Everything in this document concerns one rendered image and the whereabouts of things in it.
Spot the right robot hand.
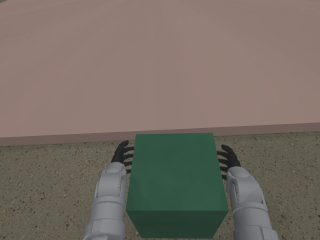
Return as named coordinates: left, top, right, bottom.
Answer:
left=216, top=144, right=241, bottom=180

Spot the left robot forearm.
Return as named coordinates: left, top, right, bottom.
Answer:
left=82, top=162, right=127, bottom=240

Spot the left robot hand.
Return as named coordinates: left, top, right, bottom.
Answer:
left=111, top=140, right=134, bottom=174

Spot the right robot forearm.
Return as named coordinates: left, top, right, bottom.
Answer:
left=226, top=166, right=279, bottom=240

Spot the carton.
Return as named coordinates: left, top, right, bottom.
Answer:
left=126, top=132, right=229, bottom=239

